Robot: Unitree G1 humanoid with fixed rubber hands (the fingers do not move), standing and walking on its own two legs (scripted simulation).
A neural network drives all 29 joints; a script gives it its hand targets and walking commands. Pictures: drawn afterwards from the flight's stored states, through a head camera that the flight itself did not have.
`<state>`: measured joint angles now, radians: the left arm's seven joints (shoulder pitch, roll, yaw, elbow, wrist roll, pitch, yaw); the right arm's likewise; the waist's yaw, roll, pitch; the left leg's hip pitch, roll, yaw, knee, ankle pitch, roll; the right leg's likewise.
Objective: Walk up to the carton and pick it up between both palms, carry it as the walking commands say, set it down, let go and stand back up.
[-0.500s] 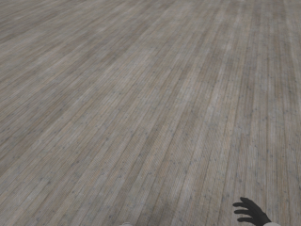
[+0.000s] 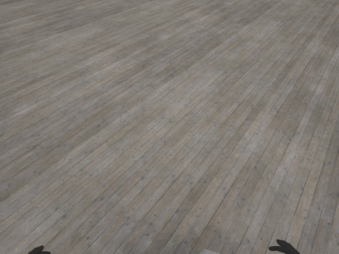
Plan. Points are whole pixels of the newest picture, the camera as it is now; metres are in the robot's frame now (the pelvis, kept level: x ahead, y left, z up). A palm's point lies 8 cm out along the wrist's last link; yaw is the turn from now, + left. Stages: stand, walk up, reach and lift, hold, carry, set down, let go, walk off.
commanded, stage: walk up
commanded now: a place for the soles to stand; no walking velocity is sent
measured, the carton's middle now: out of the picture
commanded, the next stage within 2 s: none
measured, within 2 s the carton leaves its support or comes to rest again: neither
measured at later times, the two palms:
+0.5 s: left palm (30, 199) +0.30 +0.36 -0.05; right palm (231, 148) +0.49 -0.24 -0.12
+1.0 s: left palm (45, 137) +0.51 +0.40 -0.05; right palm (200, 96) +0.77 -0.17 -0.11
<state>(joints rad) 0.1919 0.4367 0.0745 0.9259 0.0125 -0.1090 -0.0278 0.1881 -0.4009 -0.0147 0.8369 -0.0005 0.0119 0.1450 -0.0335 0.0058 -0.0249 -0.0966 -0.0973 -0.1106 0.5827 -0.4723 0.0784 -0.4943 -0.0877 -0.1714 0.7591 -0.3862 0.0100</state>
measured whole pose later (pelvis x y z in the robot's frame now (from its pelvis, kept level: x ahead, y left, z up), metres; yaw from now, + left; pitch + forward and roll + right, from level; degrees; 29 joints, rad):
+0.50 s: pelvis +0.30 +0.01 -0.01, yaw +7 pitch +2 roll -1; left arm 0.32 0.44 0.07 0.93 0.01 -0.10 0.00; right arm 0.08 -0.41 -0.01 0.82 0.00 0.02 0.16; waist 0.01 0.14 -0.02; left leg -0.51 0.02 0.12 0.58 -0.12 0.07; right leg 0.07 -0.07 -0.28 0.45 -0.51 0.04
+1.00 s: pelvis +0.56 +0.06 +0.01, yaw +19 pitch +2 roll +1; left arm 0.27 0.42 0.05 0.93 0.00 -0.14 0.02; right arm 0.12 -0.42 -0.01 0.86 0.00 0.00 0.14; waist 0.01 0.08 -0.03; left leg -0.56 0.01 -0.04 1.07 -0.27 0.07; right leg -0.30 -0.10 -0.25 0.59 -0.32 -0.03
